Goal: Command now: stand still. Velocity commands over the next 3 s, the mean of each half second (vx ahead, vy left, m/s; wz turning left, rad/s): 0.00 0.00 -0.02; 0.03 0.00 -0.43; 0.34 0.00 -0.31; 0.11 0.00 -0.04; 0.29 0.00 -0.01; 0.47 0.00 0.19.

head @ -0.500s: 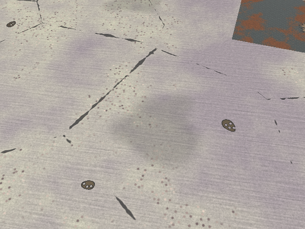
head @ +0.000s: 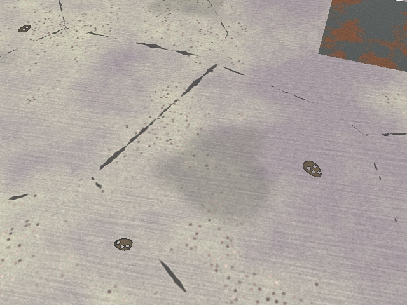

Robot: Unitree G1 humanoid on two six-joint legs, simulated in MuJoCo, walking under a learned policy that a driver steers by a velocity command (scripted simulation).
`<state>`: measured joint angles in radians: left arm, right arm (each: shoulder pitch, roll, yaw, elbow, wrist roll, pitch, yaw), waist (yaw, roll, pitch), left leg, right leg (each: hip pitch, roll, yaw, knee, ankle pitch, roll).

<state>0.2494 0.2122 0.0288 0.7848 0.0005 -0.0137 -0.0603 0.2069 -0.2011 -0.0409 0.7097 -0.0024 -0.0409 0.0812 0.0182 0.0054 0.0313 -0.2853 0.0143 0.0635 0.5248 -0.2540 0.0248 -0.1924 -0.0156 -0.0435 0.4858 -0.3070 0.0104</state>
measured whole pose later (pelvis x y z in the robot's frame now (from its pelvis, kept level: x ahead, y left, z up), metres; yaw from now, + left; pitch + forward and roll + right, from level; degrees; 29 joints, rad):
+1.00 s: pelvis -0.01 -0.08 +0.00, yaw -16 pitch +2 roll +1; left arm 0.37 0.22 0.03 0.74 0.06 -0.10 -0.05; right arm 0.12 -0.29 -0.07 0.63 -0.08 -0.06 -0.03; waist 0.01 0.02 -0.01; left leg -0.55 0.00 -0.03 1.11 -0.26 -0.01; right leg -0.19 0.05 0.03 0.50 -0.35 -0.08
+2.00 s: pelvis +0.28 -0.17 -0.12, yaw -24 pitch +1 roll +0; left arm 0.13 0.17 0.04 0.80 0.00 -0.01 0.02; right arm 0.30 -0.21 -0.02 1.01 -0.01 0.00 -0.04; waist -0.03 0.01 -0.01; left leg -0.15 0.03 -0.03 0.54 -0.41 -0.04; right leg -0.41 0.04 0.02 0.57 -0.18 -0.03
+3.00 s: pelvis +0.59 -0.31 -0.11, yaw -16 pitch +1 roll -3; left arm 0.33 0.24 0.05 1.01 0.00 -0.09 0.02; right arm 0.13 -0.24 -0.07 0.88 0.02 -0.05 0.02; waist 0.05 0.02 -0.01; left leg -0.69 0.09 -0.04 0.69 0.10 0.04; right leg 0.08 0.05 -0.17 0.17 -0.27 -0.03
